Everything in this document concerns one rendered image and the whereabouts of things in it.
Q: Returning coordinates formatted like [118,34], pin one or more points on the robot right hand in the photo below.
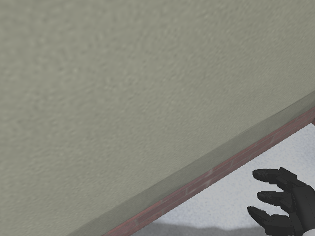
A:
[297,199]

